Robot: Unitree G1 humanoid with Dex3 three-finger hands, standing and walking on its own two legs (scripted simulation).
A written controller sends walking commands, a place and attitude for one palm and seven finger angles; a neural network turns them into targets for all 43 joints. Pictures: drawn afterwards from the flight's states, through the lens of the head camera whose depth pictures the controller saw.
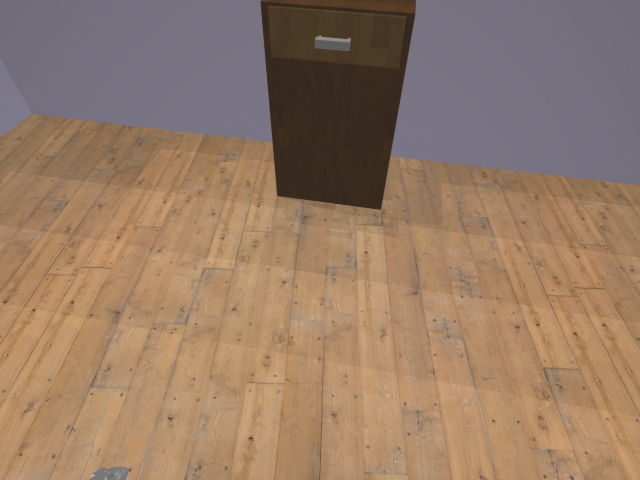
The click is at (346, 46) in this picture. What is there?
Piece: drawer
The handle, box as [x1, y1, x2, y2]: [315, 35, 350, 50]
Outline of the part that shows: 315,38 315,47 317,48 340,50 349,49 350,38 329,38 322,37 320,35 318,37 316,36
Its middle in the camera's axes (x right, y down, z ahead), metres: +0.04 -0.67 +1.31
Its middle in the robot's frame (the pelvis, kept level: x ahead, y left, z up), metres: +1.43 +0.02 -0.02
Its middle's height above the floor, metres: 0.75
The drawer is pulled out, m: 0.00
